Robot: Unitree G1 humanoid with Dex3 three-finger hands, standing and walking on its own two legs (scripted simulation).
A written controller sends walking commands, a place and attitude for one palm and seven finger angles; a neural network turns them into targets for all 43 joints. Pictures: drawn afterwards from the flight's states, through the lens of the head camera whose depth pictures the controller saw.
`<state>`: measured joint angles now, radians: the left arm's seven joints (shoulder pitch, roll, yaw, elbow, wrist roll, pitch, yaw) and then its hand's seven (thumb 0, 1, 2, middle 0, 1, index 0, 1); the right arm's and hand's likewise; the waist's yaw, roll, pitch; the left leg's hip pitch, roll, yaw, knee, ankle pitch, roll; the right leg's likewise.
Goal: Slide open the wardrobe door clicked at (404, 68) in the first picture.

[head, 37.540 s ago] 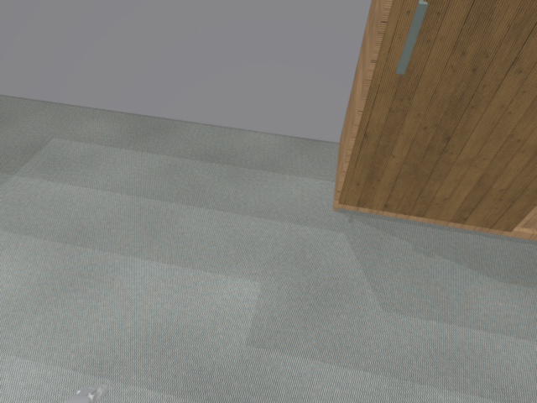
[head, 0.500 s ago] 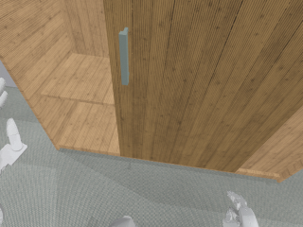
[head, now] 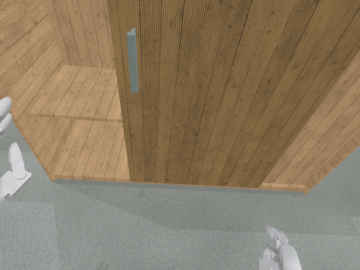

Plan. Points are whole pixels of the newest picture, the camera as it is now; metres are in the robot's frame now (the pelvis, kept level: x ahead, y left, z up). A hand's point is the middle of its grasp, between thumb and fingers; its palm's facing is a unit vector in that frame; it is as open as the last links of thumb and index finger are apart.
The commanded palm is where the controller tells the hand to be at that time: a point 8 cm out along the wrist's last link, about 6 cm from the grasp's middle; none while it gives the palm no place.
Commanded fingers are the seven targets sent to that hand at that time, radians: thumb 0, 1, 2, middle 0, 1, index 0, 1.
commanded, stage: stop stepping back and stand still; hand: left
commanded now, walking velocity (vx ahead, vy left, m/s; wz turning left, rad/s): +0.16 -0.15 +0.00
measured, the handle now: (134, 62) +0.69 +0.20 +0.10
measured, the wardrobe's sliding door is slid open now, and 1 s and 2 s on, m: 0.45 0.45 0.45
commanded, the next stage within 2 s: let the arm hang, fingers relaxed in 0.74 s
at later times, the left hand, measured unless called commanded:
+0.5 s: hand out of the picture +0.14 +0.28 +0.17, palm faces +0.51 -0.80 -0.31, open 7.4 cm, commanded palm +0.08 +0.32 +0.19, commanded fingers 0.00 0.90 0.90 -0.20 -0.30 -0.20 -0.30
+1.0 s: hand out of the picture +0.13 +0.28 -0.06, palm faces +0.11 -0.91 -0.41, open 7.4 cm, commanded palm none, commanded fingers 0.00 0.90 0.90 -0.20 -0.30 -0.20 -0.30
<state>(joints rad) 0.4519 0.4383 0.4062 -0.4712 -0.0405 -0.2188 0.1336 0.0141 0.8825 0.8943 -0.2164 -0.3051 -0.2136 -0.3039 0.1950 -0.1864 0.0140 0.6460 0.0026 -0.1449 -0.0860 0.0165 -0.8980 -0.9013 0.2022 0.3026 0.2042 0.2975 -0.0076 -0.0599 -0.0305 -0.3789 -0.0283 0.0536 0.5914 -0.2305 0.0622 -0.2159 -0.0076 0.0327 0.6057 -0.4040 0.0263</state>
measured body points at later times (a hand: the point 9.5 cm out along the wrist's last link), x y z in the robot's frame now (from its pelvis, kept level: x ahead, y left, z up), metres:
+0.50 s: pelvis -0.05 +0.01 +0.01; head -0.09 +0.02 +0.46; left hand +0.11 +0.32 +0.18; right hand +0.08 -0.24 -0.08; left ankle -0.03 +0.15 -0.71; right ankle -0.06 -0.08 -0.73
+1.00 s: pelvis -0.04 +0.04 -0.01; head -0.03 +0.01 +0.44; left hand +0.12 +0.33 -0.03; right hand +0.12 -0.22 -0.13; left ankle -0.04 +0.16 -0.73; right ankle -0.04 -0.07 -0.73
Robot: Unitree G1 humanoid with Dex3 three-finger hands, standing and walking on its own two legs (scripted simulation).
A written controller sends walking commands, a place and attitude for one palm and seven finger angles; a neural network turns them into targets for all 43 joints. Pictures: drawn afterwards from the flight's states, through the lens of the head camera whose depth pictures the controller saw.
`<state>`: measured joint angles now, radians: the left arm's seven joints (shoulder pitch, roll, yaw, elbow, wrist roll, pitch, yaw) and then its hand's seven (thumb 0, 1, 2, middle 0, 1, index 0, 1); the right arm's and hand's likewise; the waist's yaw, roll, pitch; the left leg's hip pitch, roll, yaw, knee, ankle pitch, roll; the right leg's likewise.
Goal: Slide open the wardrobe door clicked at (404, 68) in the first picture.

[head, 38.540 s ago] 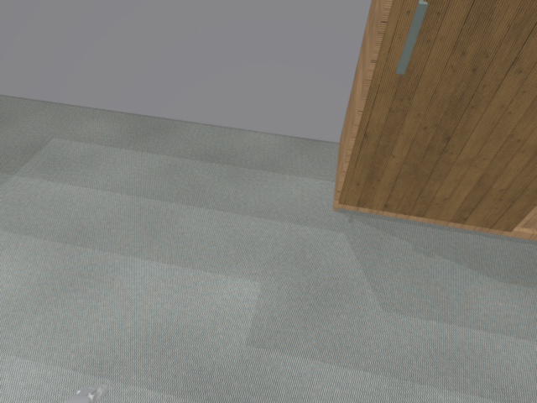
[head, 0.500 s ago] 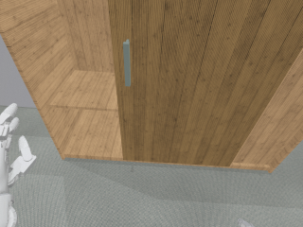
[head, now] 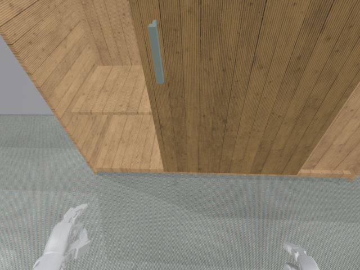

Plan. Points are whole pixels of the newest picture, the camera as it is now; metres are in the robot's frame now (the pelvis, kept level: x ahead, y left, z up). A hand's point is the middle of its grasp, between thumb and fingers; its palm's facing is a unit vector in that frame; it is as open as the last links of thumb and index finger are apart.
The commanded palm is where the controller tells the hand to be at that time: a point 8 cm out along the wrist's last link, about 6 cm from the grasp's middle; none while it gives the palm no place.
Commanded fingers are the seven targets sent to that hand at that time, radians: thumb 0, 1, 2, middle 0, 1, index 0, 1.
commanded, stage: let the arm hang, fingers relaxed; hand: left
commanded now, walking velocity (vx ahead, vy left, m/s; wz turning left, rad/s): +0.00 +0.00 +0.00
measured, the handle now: (157, 53) +0.75 +0.11 +0.11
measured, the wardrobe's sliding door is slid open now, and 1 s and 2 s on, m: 0.45 0.45 0.45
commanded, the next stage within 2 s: look to check the result in 0.94 s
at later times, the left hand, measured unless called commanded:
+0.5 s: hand out of the picture +0.02 +0.26 -0.14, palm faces -0.01 -0.94 -0.34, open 7.4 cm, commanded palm none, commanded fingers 0.00 0.90 0.90 -0.20 -0.30 -0.20 -0.30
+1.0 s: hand out of the picture +0.08 +0.25 -0.14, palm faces -0.05 -0.96 -0.28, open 7.4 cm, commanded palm none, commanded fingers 0.00 0.90 0.90 -0.20 -0.30 -0.20 -0.30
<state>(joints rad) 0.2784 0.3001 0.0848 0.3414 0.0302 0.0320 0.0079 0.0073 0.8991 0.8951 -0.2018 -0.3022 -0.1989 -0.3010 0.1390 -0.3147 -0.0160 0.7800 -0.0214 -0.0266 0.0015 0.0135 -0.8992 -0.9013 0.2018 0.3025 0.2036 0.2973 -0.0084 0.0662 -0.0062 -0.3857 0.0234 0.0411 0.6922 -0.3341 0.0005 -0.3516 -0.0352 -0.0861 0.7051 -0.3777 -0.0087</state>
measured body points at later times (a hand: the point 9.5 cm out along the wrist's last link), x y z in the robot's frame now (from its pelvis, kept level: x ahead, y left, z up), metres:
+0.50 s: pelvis -0.01 +0.01 +0.02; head +0.00 +0.01 +0.47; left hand +0.02 +0.31 -0.11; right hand +0.04 -0.25 -0.13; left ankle +0.02 +0.12 -0.72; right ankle -0.01 -0.11 -0.72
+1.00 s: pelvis +0.00 +0.03 +0.03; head +0.01 +0.03 +0.48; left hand +0.08 +0.30 -0.12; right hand +0.07 -0.27 -0.10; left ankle +0.02 +0.12 -0.72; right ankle -0.01 -0.11 -0.72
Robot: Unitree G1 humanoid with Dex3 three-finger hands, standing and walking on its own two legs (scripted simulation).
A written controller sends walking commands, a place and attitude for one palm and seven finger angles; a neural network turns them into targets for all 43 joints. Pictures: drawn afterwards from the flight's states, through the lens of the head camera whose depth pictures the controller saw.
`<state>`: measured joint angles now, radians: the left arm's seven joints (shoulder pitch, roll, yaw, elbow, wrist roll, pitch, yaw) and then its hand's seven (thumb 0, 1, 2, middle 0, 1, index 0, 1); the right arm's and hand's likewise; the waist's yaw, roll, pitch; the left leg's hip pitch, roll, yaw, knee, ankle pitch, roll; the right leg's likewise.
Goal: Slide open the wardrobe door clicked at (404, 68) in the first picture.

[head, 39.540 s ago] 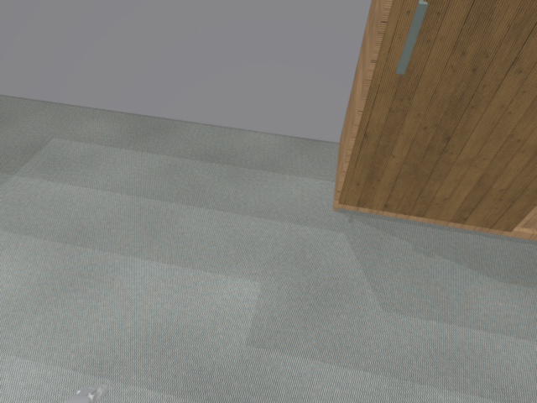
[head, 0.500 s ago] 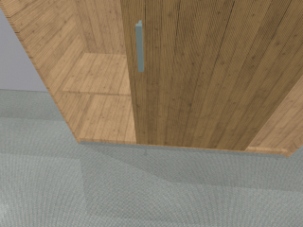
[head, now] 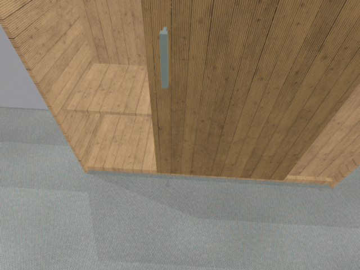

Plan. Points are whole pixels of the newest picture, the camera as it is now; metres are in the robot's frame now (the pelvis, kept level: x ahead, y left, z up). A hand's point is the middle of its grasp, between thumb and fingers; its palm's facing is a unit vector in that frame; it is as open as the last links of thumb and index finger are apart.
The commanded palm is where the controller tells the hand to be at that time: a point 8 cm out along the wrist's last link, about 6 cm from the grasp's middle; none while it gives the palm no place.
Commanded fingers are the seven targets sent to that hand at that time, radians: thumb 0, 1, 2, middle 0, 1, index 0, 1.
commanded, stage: look to check the result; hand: left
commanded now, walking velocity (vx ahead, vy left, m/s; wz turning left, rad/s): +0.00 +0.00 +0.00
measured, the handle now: (164, 58) +0.75 +0.09 +0.08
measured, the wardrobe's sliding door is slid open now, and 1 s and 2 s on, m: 0.45 0.45 0.45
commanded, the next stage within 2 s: stand and wait in 0.48 s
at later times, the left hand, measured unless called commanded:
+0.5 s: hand out of the picture +0.09 +0.24 -0.16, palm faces -0.02 -0.94 -0.34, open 7.4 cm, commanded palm none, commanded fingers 0.00 0.90 0.90 -0.20 -0.30 -0.20 -0.30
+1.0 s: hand out of the picture +0.10 +0.22 -0.16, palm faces -0.04 -0.95 -0.32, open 7.4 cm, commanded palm none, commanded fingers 0.00 0.90 0.90 -0.20 -0.30 -0.20 -0.30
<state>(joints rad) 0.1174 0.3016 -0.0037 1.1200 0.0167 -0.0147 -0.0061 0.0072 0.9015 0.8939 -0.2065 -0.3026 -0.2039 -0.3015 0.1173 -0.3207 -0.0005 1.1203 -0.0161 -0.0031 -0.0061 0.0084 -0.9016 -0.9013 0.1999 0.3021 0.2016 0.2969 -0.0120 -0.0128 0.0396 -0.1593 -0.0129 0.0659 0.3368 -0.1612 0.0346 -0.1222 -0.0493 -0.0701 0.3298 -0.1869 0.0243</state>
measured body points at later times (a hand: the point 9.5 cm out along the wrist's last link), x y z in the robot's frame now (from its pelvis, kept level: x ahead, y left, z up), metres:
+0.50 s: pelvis +0.02 +0.00 +0.00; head +0.03 -0.01 +0.45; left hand +0.09 +0.29 -0.13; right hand +0.11 -0.29 -0.13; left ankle +0.01 +0.09 -0.75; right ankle -0.01 -0.13 -0.75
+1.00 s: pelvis +0.03 -0.02 +0.00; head +0.04 -0.02 +0.45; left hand +0.10 +0.27 -0.14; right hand +0.10 -0.31 -0.14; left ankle +0.01 +0.09 -0.75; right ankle -0.01 -0.13 -0.75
